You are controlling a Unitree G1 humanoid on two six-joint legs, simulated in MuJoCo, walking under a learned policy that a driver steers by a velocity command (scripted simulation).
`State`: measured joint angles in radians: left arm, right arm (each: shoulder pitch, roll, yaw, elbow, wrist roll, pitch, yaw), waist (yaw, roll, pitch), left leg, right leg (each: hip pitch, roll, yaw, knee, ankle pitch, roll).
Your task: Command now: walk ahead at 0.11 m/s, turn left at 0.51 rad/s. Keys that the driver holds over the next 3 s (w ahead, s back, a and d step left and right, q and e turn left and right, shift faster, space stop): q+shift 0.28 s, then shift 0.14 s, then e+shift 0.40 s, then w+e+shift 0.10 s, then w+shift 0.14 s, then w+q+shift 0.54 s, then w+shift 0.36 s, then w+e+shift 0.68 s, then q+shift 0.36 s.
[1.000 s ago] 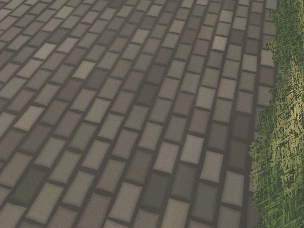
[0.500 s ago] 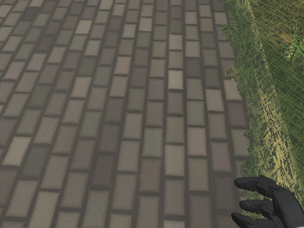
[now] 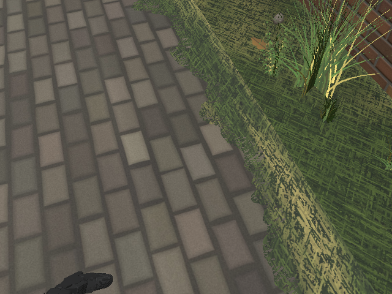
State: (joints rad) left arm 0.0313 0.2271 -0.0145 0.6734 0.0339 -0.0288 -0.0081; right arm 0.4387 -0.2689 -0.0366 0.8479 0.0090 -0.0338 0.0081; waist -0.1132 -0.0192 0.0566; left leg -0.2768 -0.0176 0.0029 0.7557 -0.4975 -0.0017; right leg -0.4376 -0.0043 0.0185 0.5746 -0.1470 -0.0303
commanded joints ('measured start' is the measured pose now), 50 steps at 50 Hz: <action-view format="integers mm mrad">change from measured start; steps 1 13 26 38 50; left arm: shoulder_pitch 192 83 238 212 319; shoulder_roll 170 173 101 114 213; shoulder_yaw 60 92 80 95 113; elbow -29 -24 93 34 35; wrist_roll -36 -1 -28 -30 -22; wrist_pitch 20 27 98 98 39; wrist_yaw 35 43 3 -28 5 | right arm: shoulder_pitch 44 -125 -236 -244 -389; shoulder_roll -131 -75 -42 -118 -130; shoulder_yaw -44 -51 -2 -35 -39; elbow -82 -200 -225 -180 -226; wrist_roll -16 -14 -30 -40 -48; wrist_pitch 37 113 50 56 6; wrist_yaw -22 38 -33 -46 37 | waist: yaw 128 82 113 91 144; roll -118 -151 96 114 -78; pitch -264 -143 -88 -50 74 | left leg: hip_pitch -260 23 150 197 -612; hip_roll -7 37 217 326 99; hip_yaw -21 93 -119 -50 -17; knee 423 -36 -498 -427 246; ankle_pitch -124 123 563 590 260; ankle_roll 10 30 149 235 -40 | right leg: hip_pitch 423 149 -36 13 436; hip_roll -386 -339 -19 -22 -245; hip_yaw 245 -79 34 -62 464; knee -153 -173 416 260 -493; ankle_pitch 685 52 -147 -329 -544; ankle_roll -227 -103 67 41 -224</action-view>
